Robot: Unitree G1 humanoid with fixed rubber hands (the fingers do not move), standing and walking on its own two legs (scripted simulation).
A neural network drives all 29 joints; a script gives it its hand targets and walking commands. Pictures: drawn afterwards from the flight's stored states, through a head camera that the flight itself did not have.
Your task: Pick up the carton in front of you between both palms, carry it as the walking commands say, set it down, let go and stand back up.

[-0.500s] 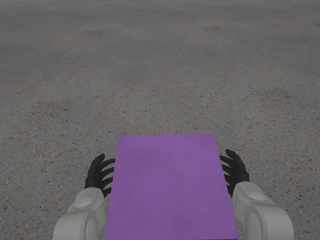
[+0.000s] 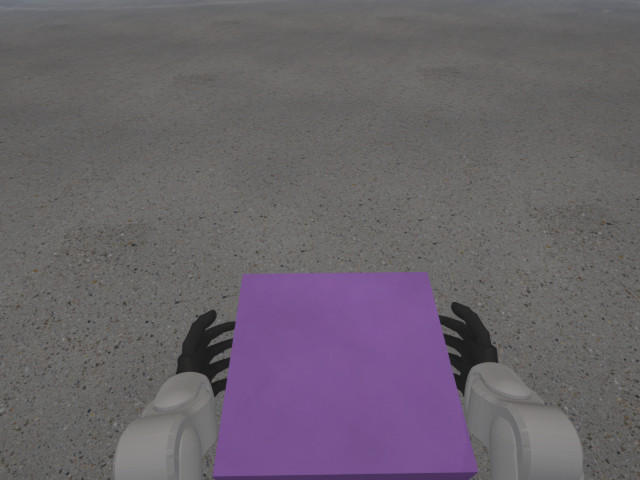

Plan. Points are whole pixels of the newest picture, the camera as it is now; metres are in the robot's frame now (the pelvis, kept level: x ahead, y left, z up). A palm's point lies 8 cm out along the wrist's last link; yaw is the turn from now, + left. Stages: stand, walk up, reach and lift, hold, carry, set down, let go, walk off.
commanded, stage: carry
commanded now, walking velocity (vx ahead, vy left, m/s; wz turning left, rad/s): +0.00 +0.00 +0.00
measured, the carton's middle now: (335, 403) +0.23 +0.00 +0.03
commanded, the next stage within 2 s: hold in 1.16 s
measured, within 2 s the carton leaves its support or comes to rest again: neither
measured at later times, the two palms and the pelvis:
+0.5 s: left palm (196, 374) +0.25 +0.16 +0.06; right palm (450, 367) +0.25 -0.14 +0.06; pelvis +0.01 +0.02 +0.00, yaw +0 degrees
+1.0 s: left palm (205, 378) +0.26 +0.16 +0.03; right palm (443, 372) +0.26 -0.14 +0.03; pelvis -0.02 +0.02 +0.00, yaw +0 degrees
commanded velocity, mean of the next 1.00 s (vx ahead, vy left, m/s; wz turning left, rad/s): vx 0.00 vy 0.00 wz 0.00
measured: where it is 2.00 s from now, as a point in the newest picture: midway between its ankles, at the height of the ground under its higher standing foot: outside the picture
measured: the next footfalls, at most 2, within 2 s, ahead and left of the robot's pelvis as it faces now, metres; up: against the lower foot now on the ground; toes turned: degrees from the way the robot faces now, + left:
none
